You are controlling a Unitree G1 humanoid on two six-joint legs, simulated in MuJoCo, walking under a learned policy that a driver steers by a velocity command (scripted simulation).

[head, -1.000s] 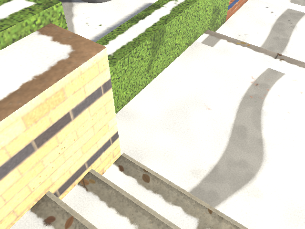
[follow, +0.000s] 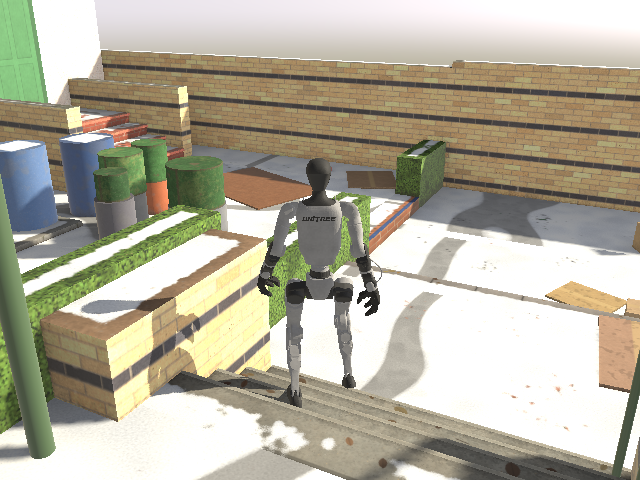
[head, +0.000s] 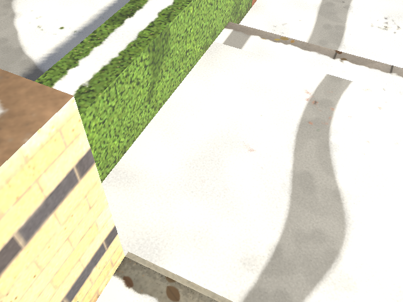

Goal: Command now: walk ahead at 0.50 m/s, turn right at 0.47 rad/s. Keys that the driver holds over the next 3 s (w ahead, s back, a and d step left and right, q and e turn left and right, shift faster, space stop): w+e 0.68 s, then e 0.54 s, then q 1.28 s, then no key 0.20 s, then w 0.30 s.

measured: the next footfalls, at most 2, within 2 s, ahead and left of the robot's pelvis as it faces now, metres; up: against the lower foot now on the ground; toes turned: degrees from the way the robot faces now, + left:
right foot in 0.18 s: +0.15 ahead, -0.09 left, -0.16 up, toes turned -4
left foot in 0.66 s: +0.53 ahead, +0.03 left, -0.32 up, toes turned -29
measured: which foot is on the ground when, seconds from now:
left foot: down 0.00-0.18, up 0.20-0.64, down 0.66-1.00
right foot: up 0.00-0.16, down 0.18-0.66, up 0.68-1.00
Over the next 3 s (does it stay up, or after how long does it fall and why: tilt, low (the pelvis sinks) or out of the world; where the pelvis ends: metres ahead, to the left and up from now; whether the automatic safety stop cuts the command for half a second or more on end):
stays up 0.80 -0.28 -0.44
